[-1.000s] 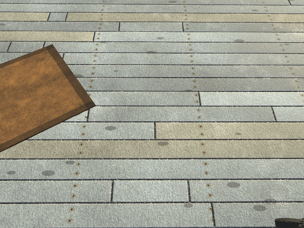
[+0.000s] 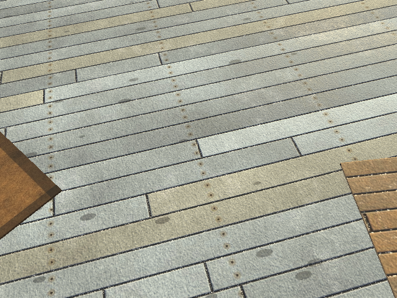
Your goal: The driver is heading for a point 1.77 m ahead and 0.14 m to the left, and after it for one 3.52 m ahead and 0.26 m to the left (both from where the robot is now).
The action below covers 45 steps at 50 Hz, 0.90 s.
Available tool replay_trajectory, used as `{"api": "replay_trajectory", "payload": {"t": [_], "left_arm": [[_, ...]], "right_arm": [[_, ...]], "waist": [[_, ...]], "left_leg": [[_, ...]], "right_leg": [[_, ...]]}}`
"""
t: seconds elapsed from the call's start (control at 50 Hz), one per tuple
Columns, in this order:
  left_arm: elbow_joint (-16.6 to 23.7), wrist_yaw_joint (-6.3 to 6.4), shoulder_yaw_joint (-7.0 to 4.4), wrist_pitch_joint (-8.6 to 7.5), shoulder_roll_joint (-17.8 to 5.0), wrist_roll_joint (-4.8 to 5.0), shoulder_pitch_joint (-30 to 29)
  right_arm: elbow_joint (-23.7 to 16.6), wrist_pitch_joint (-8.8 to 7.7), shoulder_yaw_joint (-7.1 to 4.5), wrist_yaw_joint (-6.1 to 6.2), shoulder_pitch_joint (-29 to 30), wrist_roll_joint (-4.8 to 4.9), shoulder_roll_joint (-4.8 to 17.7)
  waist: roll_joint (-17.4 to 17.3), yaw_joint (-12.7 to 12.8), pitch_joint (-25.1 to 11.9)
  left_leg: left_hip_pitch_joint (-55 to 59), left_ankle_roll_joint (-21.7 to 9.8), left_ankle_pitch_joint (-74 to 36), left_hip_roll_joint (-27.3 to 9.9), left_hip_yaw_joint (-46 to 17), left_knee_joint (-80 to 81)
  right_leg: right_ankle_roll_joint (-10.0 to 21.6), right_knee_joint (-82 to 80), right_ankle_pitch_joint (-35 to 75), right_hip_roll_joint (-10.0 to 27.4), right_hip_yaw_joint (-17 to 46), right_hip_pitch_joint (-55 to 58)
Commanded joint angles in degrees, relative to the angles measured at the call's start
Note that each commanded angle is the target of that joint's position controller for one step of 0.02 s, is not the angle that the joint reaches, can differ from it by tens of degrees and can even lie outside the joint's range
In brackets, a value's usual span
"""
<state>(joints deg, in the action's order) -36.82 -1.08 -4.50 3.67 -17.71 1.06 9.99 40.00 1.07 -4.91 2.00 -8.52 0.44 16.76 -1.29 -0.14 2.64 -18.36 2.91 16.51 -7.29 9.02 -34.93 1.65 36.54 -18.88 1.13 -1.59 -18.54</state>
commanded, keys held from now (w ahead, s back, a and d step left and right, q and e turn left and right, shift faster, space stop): e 0.20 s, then no key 0.14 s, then q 0.60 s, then w+q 0.06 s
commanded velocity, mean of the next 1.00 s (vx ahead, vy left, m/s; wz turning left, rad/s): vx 0.00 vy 0.00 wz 0.02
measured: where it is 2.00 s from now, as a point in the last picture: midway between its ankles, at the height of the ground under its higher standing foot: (171, 291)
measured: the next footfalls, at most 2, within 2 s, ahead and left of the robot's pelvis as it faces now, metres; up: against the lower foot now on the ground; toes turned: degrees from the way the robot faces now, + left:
left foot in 0.44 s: +0.08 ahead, +0.12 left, +0.00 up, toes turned -13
left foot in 1.04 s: +0.04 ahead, +0.15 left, +0.00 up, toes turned +10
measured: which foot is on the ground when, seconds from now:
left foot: up 0.00-0.42, down 0.44-0.74, up 0.76-1.00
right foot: down 0.00-1.00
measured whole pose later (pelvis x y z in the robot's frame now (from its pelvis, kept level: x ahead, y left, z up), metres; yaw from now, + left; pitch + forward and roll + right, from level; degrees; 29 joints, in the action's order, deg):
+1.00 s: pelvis +0.01 +0.03 +0.01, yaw +6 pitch +2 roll -1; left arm -37.8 1.9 -4.9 1.2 -17.0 0.6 11.1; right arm 36.9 3.5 -4.2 -1.3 -7.8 1.8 17.3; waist 0.7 1.4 3.3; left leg -22.6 2.5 22.9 -1.8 1.4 -43.9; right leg -1.3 29.3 -17.1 3.6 -6.6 -13.3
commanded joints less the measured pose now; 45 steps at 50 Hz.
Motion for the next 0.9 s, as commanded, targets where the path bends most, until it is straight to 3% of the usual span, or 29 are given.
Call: {"api": "replay_trajectory", "payload": {"t": [0.02, 0.04, 0.06, 0.08, 0.1, 0.12, 0.16, 0.24, 0.34, 0.38, 0.42, 0.44, 0.46, 0.48, 0.5, 0.52, 0.56, 0.6, 0.66, 0.7, 0.74, 0.76, 0.78, 0.8, 0.82, 0.84, 0.9], "left_arm": [[4.91, 0.94, -4.42, -1.51, -17.27, -2.43, 5.68], [4.98, 0.45, -3.67, -2.94, -14.47, -3.55, 6.16], [4.68, 0.58, -2.97, -3.86, -12.79, -3.11, 4.11], [4.81, 1.11, -2.71, -4.00, -11.18, -1.71, 1.25], [5.11, 1.64, -2.06, -3.74, -9.49, -0.59, -0.91], [5.35, 2.12, -1.64, -3.45, -8.84, -0.50, -1.39], [5.41, 2.73, -1.52, -3.17, -8.47, -0.84, -0.35], [5.18, 3.49, -1.73, -2.72, -8.63, -0.59, 0.96], [4.87, 2.68, -1.40, -2.09, -8.37, -1.32, 0.53], [4.47, 2.35, -0.34, -2.08, -6.01, -1.54, -0.61], [3.13, 2.01, 1.23, -2.44, -2.50, -1.44, -1.35], [1.82, 1.80, 1.48, -3.07, -1.85, -2.13, 1.52], [1.32, 1.65, 1.33, -3.75, -2.44, -3.59, 4.26], [1.20, 1.57, 1.18, -4.21, -2.16, -3.77, 6.26], [1.09, 1.97, 0.54, -4.24, -5.32, -3.69, 2.12], [1.60, 2.37, -0.04, -4.09, -6.18, -3.08, -0.41], [2.39, 3.14, -0.24, -3.33, -5.28, -2.68, -1.13], [2.60, 3.33, -0.36, -3.24, -4.04, -2.35, -0.61], [2.63, 3.07, -0.94, -3.62, -3.11, -1.97, 0.57], [2.66, 2.78, -1.58, -3.76, -3.51, -1.83, 1.47], [2.82, 2.71, -2.41, -3.67, -5.38, -1.98, 2.69], [2.80, 2.75, -2.81, -3.70, -6.86, -2.23, 3.44], [3.50, 3.10, -2.63, -3.97, -6.66, -2.36, 2.37], [4.10, 3.38, -2.17, -4.34, -6.06, -2.39, 2.65], [4.37, 3.63, -1.96, -4.56, -5.88, -2.08, 1.06], [4.26, 3.63, -2.16, -4.59, -6.50, -1.44, -0.98], [3.54, 3.70, -2.88, -3.64, -8.50, -1.44, -1.26]], "right_arm": [[-6.51, -0.52, -0.67, 0.12, 3.24, -2.19, 3.80], [-6.59, -0.69, -1.42, 0.52, 6.67, -1.28, 6.35], [-5.99, -0.61, -1.68, 0.71, 6.06, -0.43, 6.72], [-4.41, -0.49, -2.01, 1.19, 4.35, -0.76, 6.85], [-3.81, -0.36, -2.21, 1.55, 3.75, -1.22, 7.28], [-3.39, -0.48, -2.19, 1.40, 3.02, -1.33, 6.92], [-2.94, -0.79, -1.69, 0.85, 2.27, -0.85, 5.30], [-2.72, -0.95, -0.71, 0.36, 4.45, -0.42, 3.81], [-2.42, -1.24, -0.46, -0.65, 4.68, 0.08, 4.50], [-1.72, -1.53, -0.12, -1.20, 3.19, 0.11, 4.01], [-0.37, -2.11, 0.81, -2.03, 0.63, -0.46, 1.57], [-0.48, -2.29, 0.87, -2.13, 1.06, -1.24, 2.81], [-1.51, -2.30, 0.23, -1.87, 1.63, -1.60, 7.18], [-0.97, -2.27, 0.27, -1.94, 4.57, -1.43, 7.66], [-2.11, -2.30, 0.15, -2.22, 5.54, -0.69, 6.72], [-1.72, -2.42, 0.17, -2.22, 4.71, -0.59, 6.86], [-1.76, -2.77, -0.14, -2.06, 3.96, -0.02, 8.45], [-1.94, -2.53, -0.27, -1.52, 2.84, 0.30, 8.46], [-3.19, -1.39, -0.65, -0.83, 2.49, 0.65, 8.67], [-4.40, -0.76, -0.78, -0.65, 2.98, 0.84, 8.37], [-5.37, -0.39, -0.61, -0.75, 2.86, 1.02, 7.24], [-5.57, -0.21, -0.48, -0.98, 1.84, 0.81, 6.49], [-5.65, -0.06, -0.80, -1.29, 1.38, 0.51, 6.86], [-5.86, 0.11, -1.71, -1.54, 1.91, 0.56, 8.66], [-5.57, 0.53, -2.04, -1.74, 1.38, 0.98, 8.52], [-5.34, 1.02, -1.54, -1.87, 0.93, 1.20, 6.83], [-6.61, 1.42, -0.13, -2.57, 2.97, 1.09, 3.89]], "waist": [[21.34, 2.17, -6.22], [13.20, 4.84, -8.68], [10.77, 2.73, -6.86], [7.46, 1.04, -6.18], [7.71, 0.24, -5.96], [8.19, -0.34, -6.78], [7.52, -0.44, -8.72], [8.05, 1.05, -8.95], [10.08, 2.32, -7.03], [9.54, 1.89, -7.50], [7.88, -0.53, -7.38], [5.96, 0.55, -7.28], [-0.57, 3.32, -7.41], [-6.87, 6.65, -6.95], [-6.05, 3.34, -4.79], [-6.03, 2.30, -4.36], [-7.38, 1.94, -3.71], [-7.38, 1.59, -4.51], [-5.55, 1.15, -5.59], [-2.22, 1.05, -5.88], [5.16, 0.91, -5.50], [10.30, 0.75, -5.37], [13.95, 0.88, -5.98], [10.35, 1.54, -5.57], [5.92, 0.37, -5.07], [4.56, -0.45, -3.75], [7.68, 1.22, -4.45]], "left_leg": [[-22.55, 1.65, 23.13, 6.98, -4.99, -25.78], [-22.71, 1.01, 22.84, 6.53, -12.05, -33.34], [-22.76, 0.02, 17.74, 5.78, -13.52, -34.40], [-22.77, 0.02, 12.48, 4.95, -13.91, -32.86], [-22.15, 0.49, 9.03, 4.77, -14.11, -31.42], [-19.24, 1.03, 6.67, 5.64, -13.63, -31.92], [-17.60, 1.65, 3.87, 6.91, -13.43, -29.97], [-15.53, 2.40, 1.95, 7.28, -13.91, -17.58], [-6.33, 1.71, 4.47, 7.25, -12.55, -8.57], [-2.20, 1.02, 3.66, 6.16, -12.14, -3.29], [7.58, -0.36, -8.59, 5.87, -11.21, 12.05], [11.82, -1.47, -15.45, 4.26, -13.85, 14.10], [13.62, -4.02, -27.32, -1.44, -20.19, 12.63], [7.73, -8.02, -21.57, -2.27, -21.52, 11.52], [4.07, -8.74, -14.24, -0.69, -22.11, 12.99], [3.02, -8.26, -11.51, -0.36, -22.72, 13.61], [2.40, -8.47, -12.55, -0.55, -25.22, 13.62], [3.22, -9.33, -14.36, -0.75, -27.24, 12.49], [2.73, -9.92, -15.06, 0.29, -28.92, 9.97], [-0.13, -8.66, -13.38, 2.71, -27.55, 6.83], [-6.33, -5.18, -7.55, 7.51, -21.58, -1.01], [-10.19, -3.12, -1.04, 9.96, -17.19, -7.26], [-13.12, -1.75, 15.13, 9.51, -14.16, -18.18], [-15.78, -0.65, 20.54, 7.91, -14.54, -29.38], [-16.58, -0.14, 19.29, 6.44, -15.27, -32.87], [-16.93, 0.27, 15.98, 5.05, -14.78, -29.55], [-11.85, 1.32, 9.90, 4.58, -9.79, -20.22]], "right_leg": [[17.64, -17.09, 35.42, 20.95, 34.81, 14.24], [19.96, -18.35, 30.91, 20.57, 33.69, 13.18], [16.65, -17.75, 26.98, 17.36, 28.54, 11.75], [13.07, -16.84, 23.45, 14.11, 24.81, 11.53], [11.32, -16.27, 24.53, 12.60, 22.89, 10.95], [10.84, -15.99, 27.42, 11.12, 21.33, 9.27], [10.98, -15.48, 29.73, 10.09, 20.46, 10.76], [10.72, -15.08, 24.62, 9.56, 21.48, 13.42], [11.63, -14.90, 20.80, 9.40, 23.76, 7.98], [11.25, -13.86, 21.82, 9.48, 23.42, 7.86], [8.35, -13.09, 19.04, 7.25, 20.62, 5.06], [5.50, -12.93, 14.46, 5.21, 18.94, 3.49], [2.50, -8.90, 6.69, 0.91, 14.71, 1.94], [-0.14, -11.10, 2.86, -2.01, 10.38, 5.33], [-1.53, -9.79, 4.09, -2.42, 9.12, 6.85], [-1.46, -8.38, 4.91, -2.68, 8.22, 7.17], [-1.09, -6.75, 6.67, -2.68, 7.19, 6.79], [-1.14, -5.65, 6.38, -2.99, 5.92, 6.10], [-0.83, -5.23, 6.58, -2.88, 4.73, 6.04], [0.45, -7.09, 8.60, -1.23, 5.74, 7.95], [4.55, -12.12, 12.66, 5.09, 11.95, 11.30], [8.96, -15.12, 18.47, 12.25, 18.61, 13.25], [14.23, -16.45, 26.37, 19.86, 24.24, 13.64], [17.29, -16.77, 32.90, 23.21, 25.78, 13.11], [16.25, -16.05, 33.60, 22.09, 22.26, 12.61], [13.50, -15.93, 31.57, 19.10, 17.19, 12.26], [11.18, -15.30, 32.89, 14.41, 7.95, 11.63]]}}
Velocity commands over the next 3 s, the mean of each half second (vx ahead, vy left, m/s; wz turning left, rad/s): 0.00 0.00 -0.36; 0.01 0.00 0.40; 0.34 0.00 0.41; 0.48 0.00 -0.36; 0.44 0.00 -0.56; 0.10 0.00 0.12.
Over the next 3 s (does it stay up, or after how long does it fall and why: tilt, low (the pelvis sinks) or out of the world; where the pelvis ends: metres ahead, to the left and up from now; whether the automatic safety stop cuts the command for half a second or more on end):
stays up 0.82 0.14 0.01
